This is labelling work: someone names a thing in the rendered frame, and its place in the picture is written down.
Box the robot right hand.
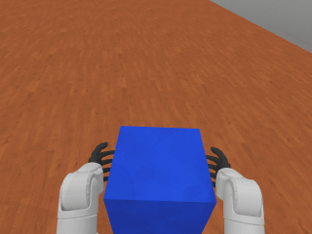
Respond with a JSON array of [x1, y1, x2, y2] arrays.
[[206, 146, 231, 188]]

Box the carton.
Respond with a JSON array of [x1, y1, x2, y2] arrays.
[[103, 126, 216, 234]]

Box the left robot forearm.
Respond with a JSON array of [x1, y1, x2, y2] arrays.
[[56, 162, 104, 234]]

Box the right robot forearm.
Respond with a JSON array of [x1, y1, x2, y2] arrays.
[[215, 168, 265, 234]]

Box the robot left hand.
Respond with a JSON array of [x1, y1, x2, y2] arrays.
[[88, 142, 115, 182]]

